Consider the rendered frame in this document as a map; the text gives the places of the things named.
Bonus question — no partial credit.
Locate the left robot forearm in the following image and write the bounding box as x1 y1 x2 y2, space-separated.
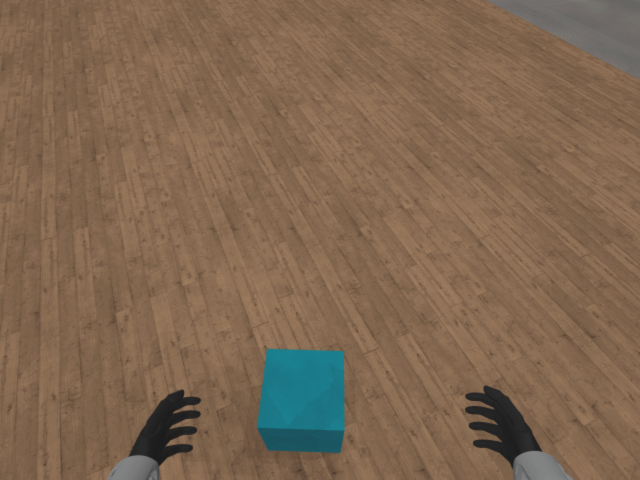
107 455 159 480

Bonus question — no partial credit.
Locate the robot left hand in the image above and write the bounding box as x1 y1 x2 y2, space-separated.
128 390 201 466

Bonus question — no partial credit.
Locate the right robot forearm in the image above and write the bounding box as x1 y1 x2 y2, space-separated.
513 451 574 480

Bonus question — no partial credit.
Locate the robot right hand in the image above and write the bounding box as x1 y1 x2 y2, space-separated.
465 385 542 469

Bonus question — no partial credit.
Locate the carton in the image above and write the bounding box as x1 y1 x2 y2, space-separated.
257 349 344 453

